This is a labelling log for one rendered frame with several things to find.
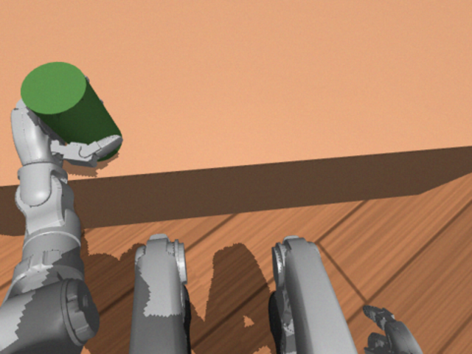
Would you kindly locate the can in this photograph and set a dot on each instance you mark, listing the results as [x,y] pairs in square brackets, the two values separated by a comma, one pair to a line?
[60,95]

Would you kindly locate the right robot foot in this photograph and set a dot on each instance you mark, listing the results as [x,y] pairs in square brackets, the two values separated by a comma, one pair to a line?
[275,323]

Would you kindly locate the left robot hand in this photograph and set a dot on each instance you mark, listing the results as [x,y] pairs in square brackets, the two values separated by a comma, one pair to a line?
[35,141]

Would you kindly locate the left robot arm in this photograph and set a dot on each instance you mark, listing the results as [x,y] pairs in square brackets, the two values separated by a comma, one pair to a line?
[48,309]

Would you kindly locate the right robot hand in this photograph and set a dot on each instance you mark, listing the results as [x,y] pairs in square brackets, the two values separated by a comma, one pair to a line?
[398,339]

